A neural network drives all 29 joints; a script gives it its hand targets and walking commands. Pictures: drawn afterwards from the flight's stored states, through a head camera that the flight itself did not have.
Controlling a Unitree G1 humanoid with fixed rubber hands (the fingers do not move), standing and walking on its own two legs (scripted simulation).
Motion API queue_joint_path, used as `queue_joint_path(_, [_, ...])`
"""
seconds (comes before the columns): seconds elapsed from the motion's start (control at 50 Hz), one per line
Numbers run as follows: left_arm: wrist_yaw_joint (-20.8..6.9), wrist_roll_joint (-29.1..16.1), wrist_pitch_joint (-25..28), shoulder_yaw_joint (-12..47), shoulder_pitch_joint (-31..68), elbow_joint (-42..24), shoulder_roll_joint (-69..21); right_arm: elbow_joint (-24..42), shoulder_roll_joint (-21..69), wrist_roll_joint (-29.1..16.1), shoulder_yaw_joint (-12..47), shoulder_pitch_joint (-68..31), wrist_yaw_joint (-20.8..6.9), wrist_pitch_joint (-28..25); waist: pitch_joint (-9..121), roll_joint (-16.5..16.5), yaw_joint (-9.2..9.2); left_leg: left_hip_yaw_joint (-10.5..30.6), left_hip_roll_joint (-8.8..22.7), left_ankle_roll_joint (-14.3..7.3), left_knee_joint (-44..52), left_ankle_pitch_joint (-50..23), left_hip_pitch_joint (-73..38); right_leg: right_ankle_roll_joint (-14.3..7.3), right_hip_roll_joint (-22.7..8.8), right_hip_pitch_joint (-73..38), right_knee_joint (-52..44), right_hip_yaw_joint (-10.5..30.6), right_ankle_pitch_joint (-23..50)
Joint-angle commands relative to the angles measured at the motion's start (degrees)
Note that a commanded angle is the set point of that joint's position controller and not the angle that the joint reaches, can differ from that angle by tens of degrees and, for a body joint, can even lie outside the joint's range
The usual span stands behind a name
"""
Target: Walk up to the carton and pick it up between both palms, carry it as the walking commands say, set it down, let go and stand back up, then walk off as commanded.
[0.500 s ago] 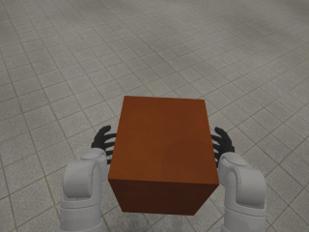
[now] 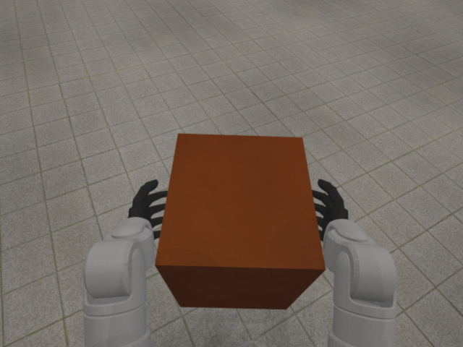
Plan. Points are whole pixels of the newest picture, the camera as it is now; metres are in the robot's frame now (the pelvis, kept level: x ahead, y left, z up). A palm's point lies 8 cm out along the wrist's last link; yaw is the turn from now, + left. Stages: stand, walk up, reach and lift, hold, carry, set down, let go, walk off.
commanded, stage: carry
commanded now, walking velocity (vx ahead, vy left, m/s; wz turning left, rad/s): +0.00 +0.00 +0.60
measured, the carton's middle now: (236, 228) +0.32 +0.02 +0.02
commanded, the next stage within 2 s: none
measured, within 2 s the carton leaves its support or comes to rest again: neither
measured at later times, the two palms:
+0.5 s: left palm (166, 113) +0.56 +0.19 +0.06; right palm (290, 100) +0.65 -0.09 +0.06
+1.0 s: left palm (169, 39) +0.88 +0.25 +0.06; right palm (253, 29) +1.04 +0.00 +0.04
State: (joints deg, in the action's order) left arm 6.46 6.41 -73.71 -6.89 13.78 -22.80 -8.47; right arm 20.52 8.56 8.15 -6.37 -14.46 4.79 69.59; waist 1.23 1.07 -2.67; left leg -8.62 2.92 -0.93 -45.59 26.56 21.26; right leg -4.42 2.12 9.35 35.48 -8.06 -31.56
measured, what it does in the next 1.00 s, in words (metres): walks ahead, turning left: right foot, then left foot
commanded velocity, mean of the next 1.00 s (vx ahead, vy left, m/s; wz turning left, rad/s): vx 0.00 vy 0.00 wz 0.60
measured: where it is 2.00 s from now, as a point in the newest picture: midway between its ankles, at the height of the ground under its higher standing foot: (239, 157)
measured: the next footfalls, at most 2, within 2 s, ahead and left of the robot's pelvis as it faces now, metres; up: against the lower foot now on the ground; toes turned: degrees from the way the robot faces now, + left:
right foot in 0.24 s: +0.28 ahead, -0.08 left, +0.00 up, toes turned -2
left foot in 0.56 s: +0.35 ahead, +0.10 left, +0.00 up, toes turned +21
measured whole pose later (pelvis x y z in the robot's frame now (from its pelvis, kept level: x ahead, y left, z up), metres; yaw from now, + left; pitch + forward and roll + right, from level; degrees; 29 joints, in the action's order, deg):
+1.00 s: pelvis +0.72 -0.02 -0.02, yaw +30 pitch +4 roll +4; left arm 4.2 5.9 -70.9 -7.2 12.1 -19.6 -8.2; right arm 21.1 8.0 8.2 -4.3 -12.6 7.3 70.4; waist 0.0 -1.9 -1.7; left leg -3.2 1.8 -0.4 -86.0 32.8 27.2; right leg -4.9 -5.9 20.8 55.0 -13.9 -38.0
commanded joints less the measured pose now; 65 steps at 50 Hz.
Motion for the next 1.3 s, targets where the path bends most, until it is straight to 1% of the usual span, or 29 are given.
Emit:
queue_joint_path(0.0, [-14.03,-26.30,1.40,42.19,32.95,-8.85,-49.66,2.85,51.72,-24.44,36.58,-21.22,-12.62,1.32,30.98,-9.48,6.70,6.83,4.53,-5.49,14.17,-81.86,-35.08,7.93,-8.83,13.42,42.17,-2.92,71.32])
queue_joint_path(0.02, [-14.05,-26.56,1.38,43.09,34.67,-10.35,-50.55,0.77,51.06,-24.65,35.78,-19.30,-12.50,0.90,27.22,-30.97,6.27,20.70,14.91,-14.75,6.12,-129.78,-54.48,9.39,2.50,44.16,56.37,-1.82,0.54])
queue_joint_path(0.1, [-13.99,-28.60,2.89,40.85,35.79,-8.78,-51.92,12.91,50.84,-26.82,40.65,-31.57,-10.21,-0.29,15.61,-12.83,8.21,31.08,16.39,-10.97,7.55,-103.66,-60.87,6.45,-0.91,78.53,54.17,8.29,-28.18])
queue_joint_path(0.14, [-14.22,-30.51,3.66,41.54,35.85,-12.64,-51.56,14.82,52.02,-25.86,41.90,-31.67,-9.47,-0.17,20.42,-0.56,5.68,24.46,13.05,-7.16,8.98,-87.14,-42.84,4.19,-2.98,53.52,21.52,7.75,-12.56])
queue_joint_path(0.18, [-13.95,-29.42,4.26,41.06,32.20,-11.26,-53.29,14.26,52.19,-25.86,41.79,-28.46,-9.21,-0.47,31.22,-5.99,1.81,7.43,5.03,-0.81,-6.46,-75.48,-17.81,5.77,0.03,4.07,-8.33,-0.22,28.46])
queue_joint_path(0.2, [-13.82,-27.14,4.10,40.23,26.69,-6.56,-54.33,13.71,51.55,-26.30,41.59,-28.13,-9.58,-0.36,36.12,-4.16,-1.00,5.09,3.41,1.15,-22.49,-50.42,-2.36,1.40,-7.71,-18.55,-9.44,5.64,56.36])
queue_joint_path(0.22, [-14.12,-27.86,4.98,40.13,28.16,-8.54,-52.91,17.84,51.26,-26.95,43.23,-29.95,-9.85,-0.85,44.48,16.95,3.48,2.63,-5.07,4.53,-36.30,8.42,17.45,-5.68,-27.88,-41.93,0.12,30.24,112.86])
queue_joint_path(0.24, [-14.41,-28.22,4.97,39.25,25.61,-8.13,-53.42,14.10,51.13,-25.22,41.72,-24.91,-10.08,-0.40,46.21,19.28,2.57,4.72,-4.78,3.61,-46.46,11.74,18.35,-12.90,-32.46,-43.70,3.90,31.48,128.94])
queue_joint_path(0.3, [-15.29,-25.80,6.27,36.51,25.05,-7.37,-55.06,15.44,54.99,-27.63,44.90,-31.66,-10.75,-0.87,31.69,16.10,0.45,8.99,0.09,1.43,-43.56,4.81,24.61,-11.10,-27.82,-27.74,-1.56,23.94,86.70])
queue_joint_path(0.36, [-15.55,-26.05,5.93,37.62,27.82,-6.25,-55.75,11.65,52.33,-25.56,42.75,-28.47,-11.72,-0.54,21.12,8.64,0.68,9.98,3.30,0.16,-33.29,7.51,27.66,-9.19,-26.65,-20.80,-1.05,22.29,77.08])
queue_joint_path(0.52, [-15.40,-25.57,3.18,38.41,30.99,-7.32,-47.40,5.15,49.08,-25.07,39.58,-27.98,-11.53,0.93,19.30,13.70,1.75,-8.98,-6.92,0.17,0.54,-8.03,8.58,2.36,-19.24,-15.85,10.21,-2.08,106.11])
queue_joint_path(0.56, [-15.21,-26.25,2.76,38.53,35.27,-8.94,-45.44,0.67,49.20,-24.97,36.97,-24.33,-11.28,0.98,29.07,5.04,5.92,2.42,-3.50,-7.86,4.13,-34.44,-12.82,10.22,-15.42,-3.76,40.23,-3.73,113.83])
queue_joint_path(0.58, [-15.10,-25.20,1.82,38.01,29.68,-4.12,-46.44,-2.21,49.07,-22.63,35.17,-16.61,-10.85,0.85,29.85,-15.30,10.15,17.39,5.95,-18.26,2.33,-90.29,-35.58,17.27,-6.83,25.16,72.03,-2.71,83.21])
queue_joint_path(0.6, [-15.31,-25.43,2.96,39.23,28.02,-7.60,-50.03,0.86,50.52,-24.14,37.15,-17.86,-11.20,-0.08,26.61,-35.52,8.18,32.93,12.58,-25.26,3.35,-126.45,-59.45,15.67,5.61,58.67,82.01,2.49,-12.37])
queue_joint_path(0.68, [-14.62,-29.15,4.75,41.11,33.62,-12.32,-49.03,8.82,51.27,-25.66,40.12,-26.34,-9.85,-0.38,13.54,-7.86,7.59,40.95,14.29,-13.31,5.17,-98.90,-50.15,6.67,-3.63,76.77,57.08,12.59,-32.58])
queue_joint_path(0.72, [-14.78,-28.46,4.38,38.95,27.75,-9.68,-48.63,12.17,52.13,-26.07,41.62,-29.15,-9.27,-0.36,15.73,-1.88,4.52,25.65,9.64,-6.68,5.07,-81.89,-25.92,5.52,-4.79,43.32,13.95,7.72,-11.62])
queue_joint_path(0.76, [-14.67,-27.46,5.09,38.96,27.23,-10.16,-49.31,14.91,49.34,-26.65,43.03,-29.67,-8.75,-1.47,33.07,-2.96,-0.78,9.08,4.16,0.17,-19.86,-59.03,-3.38,5.01,-6.89,-11.55,-8.82,4.92,39.34])
queue_joint_path(0.78, [-14.51,-26.77,5.53,38.46,25.91,-9.10,-49.23,15.79,49.48,-27.09,44.46,-28.83,-9.15,-1.58,38.84,9.80,2.57,4.63,-3.70,3.74,-30.94,-1.09,12.31,1.91,-20.79,-31.29,-2.30,21.89,89.98])
queue_joint_path(0.8, [-14.53,-27.90,5.99,38.61,25.80,-8.84,-50.44,15.19,49.75,-26.13,43.22,-26.59,-9.24,-1.38,47.47,24.33,3.54,4.72,-4.13,4.71,-48.94,14.71,19.60,-5.98,-34.41,-44.56,5.91,37.08,127.65])
queue_joint_path(0.86, [-15.42,-25.60,6.15,36.54,21.77,-7.39,-52.15,12.12,51.77,-25.52,43.47,-24.16,-10.36,-1.25,27.88,14.94,0.23,7.36,-2.26,2.40,-44.51,3.85,24.84,-2.99,-26.55,-28.25,-1.16,25.46,97.03])
queue_joint_path(0.96, [-16.13,-26.28,5.22,38.32,22.66,-4.24,-53.57,11.47,50.25,-24.17,43.25,-24.02,-10.80,-0.44,16.07,12.25,-0.17,4.62,1.32,-0.88,-34.46,9.82,42.33,-3.26,-23.18,-33.36,2.22,21.55,90.45])
queue_joint_path(1.06, [-16.35,-27.24,3.13,40.67,30.34,-6.08,-49.51,4.22,50.16,-23.07,40.88,-21.59,-10.32,0.64,14.73,6.36,0.95,-10.54,-4.97,-1.53,-9.87,-6.03,20.84,10.10,-14.90,-22.97,0.55,-0.58,106.19])
queue_joint_path(1.12, [-16.02,-26.90,2.19,37.08,35.47,-7.16,-43.90,4.61,46.74,-24.65,40.68,-28.24,-9.54,1.67,15.91,13.65,6.55,-26.13,-14.80,-2.60,10.89,-8.54,-12.26,31.75,-7.53,-1.42,29.46,-14.36,154.10])
queue_joint_path(1.14, [-15.91,-25.80,2.46,35.14,34.91,-4.11,-42.64,0.42,48.76,-23.58,39.05,-19.76,-9.61,1.67,24.71,0.55,15.69,-4.08,0.48,-21.24,20.30,-38.40,-38.72,43.94,-0.52,24.42,83.72,-12.69,138.36])
queue_joint_path(1.16, [-16.78,-25.25,1.83,35.07,31.47,-0.42,-48.00,-2.60,52.40,-22.99,38.66,-20.40,-9.56,1.32,27.11,-42.22,13.03,38.61,24.48,-35.29,11.77,-102.48,-63.22,30.75,7.16,63.91,122.12,10.51,-24.96])
queue_joint_path(1.18, [-18.05,-27.83,2.03,37.85,30.29,-2.52,-52.64,-5.19,54.41,-20.51,39.11,-9.53,-9.27,0.61,28.04,-46.20,12.82,55.83,26.63,-35.88,7.40,-100.96,-62.97,20.96,3.85,76.87,131.77,35.03,-47.61])
queue_joint_path(1.22, [-18.40,-31.00,4.20,40.11,31.19,-5.08,-48.37,0.46,52.40,-20.33,40.04,-15.88,-8.12,-0.96,15.24,-5.32,11.06,54.42,21.48,-17.79,3.00,-73.33,-42.28,9.21,-5.17,81.30,98.85,40.67,-55.37])
queue_joint_path(1.26, [-16.98,-30.33,6.78,37.18,28.27,-8.12,-48.51,13.70,54.54,-26.03,46.12,-29.33,-7.71,-2.59,15.82,7.68,7.63,40.83,16.81,-6.51,3.50,-62.58,-32.36,5.47,-10.78,72.03,50.35,29.58,-48.27])
queue_joint_path(1.28, [-16.41,-27.28,6.86,34.92,22.53,-5.73,-47.76,18.18,53.18,-28.22,47.85,-34.91,-7.34,-2.20,23.31,11.06,4.26,26.50,14.55,-3.65,6.81,-50.51,-14.16,6.23,-9.16,36.87,19.33,18.86,-21.46])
